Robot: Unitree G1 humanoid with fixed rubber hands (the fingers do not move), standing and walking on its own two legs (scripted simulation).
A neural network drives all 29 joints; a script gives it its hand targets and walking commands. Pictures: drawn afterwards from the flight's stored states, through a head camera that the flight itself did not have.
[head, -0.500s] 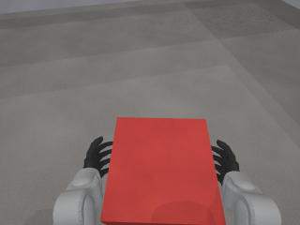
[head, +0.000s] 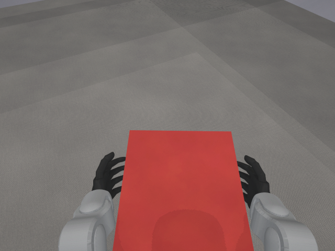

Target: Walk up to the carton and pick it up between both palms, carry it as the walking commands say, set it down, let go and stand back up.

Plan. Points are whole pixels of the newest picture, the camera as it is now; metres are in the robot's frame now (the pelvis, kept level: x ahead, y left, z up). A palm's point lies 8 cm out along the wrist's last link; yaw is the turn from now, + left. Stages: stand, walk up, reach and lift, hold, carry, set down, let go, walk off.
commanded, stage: carry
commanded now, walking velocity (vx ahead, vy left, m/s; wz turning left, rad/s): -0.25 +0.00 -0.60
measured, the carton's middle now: (178, 199) +0.24 -0.01 +0.00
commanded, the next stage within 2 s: none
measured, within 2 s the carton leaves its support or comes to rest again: neither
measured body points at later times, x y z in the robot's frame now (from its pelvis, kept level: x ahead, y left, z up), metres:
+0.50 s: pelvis -0.15 -0.01 +0.00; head -0.15 -0.03 +0.45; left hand +0.14 +0.03 +0.09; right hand +0.01 -0.24 +0.06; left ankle -0.04 +0.10 -0.72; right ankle -0.22 -0.10 -0.73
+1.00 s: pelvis -0.32 +0.04 +0.01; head -0.32 +0.03 +0.46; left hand -0.04 +0.04 +0.09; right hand -0.20 -0.21 +0.09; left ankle -0.30 +0.17 -0.69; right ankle -0.22 -0.10 -0.72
